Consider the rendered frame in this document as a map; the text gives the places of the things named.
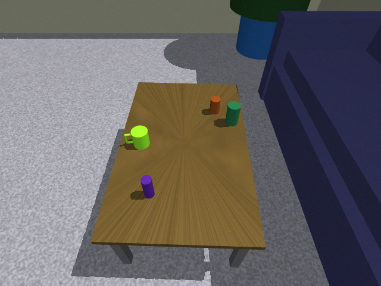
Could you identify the potted plant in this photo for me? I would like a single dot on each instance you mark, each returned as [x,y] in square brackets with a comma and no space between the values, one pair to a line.
[258,23]

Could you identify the coffee table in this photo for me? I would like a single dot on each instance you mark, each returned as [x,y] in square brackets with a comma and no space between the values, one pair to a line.
[201,171]

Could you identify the sofa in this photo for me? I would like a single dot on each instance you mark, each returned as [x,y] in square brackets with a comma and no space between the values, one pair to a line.
[321,86]

